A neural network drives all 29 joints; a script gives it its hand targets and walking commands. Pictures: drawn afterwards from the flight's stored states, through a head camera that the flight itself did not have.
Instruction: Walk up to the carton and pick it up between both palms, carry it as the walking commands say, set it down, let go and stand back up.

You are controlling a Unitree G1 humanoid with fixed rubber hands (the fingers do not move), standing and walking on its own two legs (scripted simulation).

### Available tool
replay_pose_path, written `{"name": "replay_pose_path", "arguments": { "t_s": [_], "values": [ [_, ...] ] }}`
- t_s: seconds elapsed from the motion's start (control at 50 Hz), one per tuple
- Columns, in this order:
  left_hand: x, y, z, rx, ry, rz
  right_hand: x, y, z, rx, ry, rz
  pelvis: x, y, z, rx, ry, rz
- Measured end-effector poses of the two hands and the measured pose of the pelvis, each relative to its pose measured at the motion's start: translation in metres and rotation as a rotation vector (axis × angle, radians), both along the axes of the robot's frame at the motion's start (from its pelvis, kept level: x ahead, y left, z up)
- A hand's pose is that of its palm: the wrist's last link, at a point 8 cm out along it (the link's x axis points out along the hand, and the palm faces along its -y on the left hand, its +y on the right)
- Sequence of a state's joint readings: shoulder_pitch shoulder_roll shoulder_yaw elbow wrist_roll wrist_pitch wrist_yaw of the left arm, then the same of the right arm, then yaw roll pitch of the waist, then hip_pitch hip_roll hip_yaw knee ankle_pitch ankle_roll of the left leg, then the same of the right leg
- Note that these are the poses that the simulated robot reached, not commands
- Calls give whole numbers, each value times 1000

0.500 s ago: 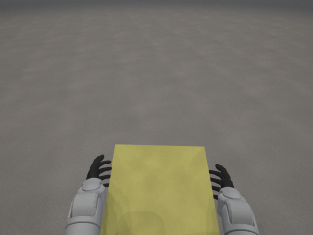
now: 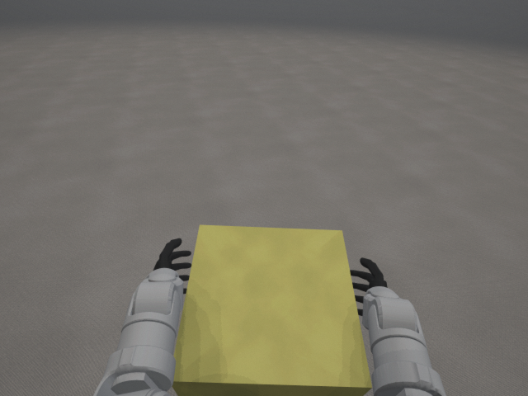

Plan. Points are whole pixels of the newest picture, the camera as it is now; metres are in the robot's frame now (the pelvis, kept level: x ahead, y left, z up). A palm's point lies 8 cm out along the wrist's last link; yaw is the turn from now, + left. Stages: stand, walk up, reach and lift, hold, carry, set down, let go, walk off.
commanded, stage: reach and lift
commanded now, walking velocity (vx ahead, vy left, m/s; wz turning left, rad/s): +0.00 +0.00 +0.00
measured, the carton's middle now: (268, 315) +0.32 +0.00 -0.03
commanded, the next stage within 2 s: hold in 0.64 s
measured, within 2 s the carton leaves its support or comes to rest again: neither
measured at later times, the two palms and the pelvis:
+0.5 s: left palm (169, 280) +0.32 +0.16 +0.05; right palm (377, 308) +0.30 -0.18 +0.03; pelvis +0.04 +0.00 +0.00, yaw -1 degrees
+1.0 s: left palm (158, 302) +0.28 +0.17 +0.04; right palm (376, 312) +0.28 -0.17 +0.04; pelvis +0.01 -0.01 +0.00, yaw +0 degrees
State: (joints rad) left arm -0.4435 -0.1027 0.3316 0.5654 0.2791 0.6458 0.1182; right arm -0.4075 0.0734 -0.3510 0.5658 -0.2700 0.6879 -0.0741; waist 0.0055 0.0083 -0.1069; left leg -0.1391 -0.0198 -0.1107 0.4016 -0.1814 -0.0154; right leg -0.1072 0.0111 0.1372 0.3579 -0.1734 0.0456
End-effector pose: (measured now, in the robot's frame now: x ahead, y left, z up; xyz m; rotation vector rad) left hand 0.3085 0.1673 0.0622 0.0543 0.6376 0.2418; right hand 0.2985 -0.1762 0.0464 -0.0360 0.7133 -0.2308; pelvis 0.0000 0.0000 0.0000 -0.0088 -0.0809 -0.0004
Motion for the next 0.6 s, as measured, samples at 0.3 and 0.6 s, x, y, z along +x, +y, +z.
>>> {"name": "replay_pose_path", "arguments": {
  "t_s": [0.3,0.6],
  "values": [
    [10,-7,-6,-3,-15,-16,4,-7,-6,12,-18,-28,27,19,3,8,52,-9],
    [-4,-2,-17,-24,11,19,-2,-2,-15,12,10,-11,38,-7,5,13,15,-2]
  ]
}}
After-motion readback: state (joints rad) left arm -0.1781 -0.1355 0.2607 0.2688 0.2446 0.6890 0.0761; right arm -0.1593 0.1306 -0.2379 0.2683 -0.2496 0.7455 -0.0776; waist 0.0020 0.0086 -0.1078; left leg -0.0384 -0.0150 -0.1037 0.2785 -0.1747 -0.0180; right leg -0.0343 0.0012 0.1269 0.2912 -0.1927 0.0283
